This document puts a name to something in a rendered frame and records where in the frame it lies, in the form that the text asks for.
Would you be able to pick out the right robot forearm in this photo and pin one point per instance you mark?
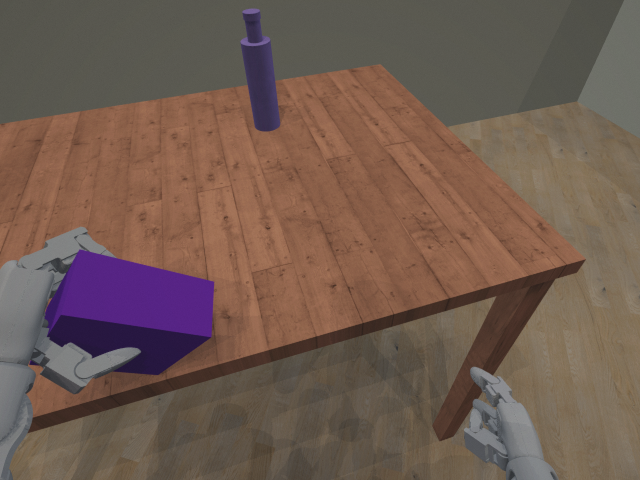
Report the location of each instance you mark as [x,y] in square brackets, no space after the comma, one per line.
[529,468]

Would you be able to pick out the right robot hand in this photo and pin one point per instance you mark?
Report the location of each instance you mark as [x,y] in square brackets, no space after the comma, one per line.
[511,433]

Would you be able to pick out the sponge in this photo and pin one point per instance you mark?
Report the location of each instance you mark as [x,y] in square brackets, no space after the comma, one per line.
[105,303]

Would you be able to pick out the table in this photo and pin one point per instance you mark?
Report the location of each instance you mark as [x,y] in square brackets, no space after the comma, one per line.
[360,212]

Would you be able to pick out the left robot forearm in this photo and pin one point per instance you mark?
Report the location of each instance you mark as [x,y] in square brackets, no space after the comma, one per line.
[16,412]

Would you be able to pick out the left robot hand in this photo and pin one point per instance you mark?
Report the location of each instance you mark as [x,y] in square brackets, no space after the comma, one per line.
[25,289]

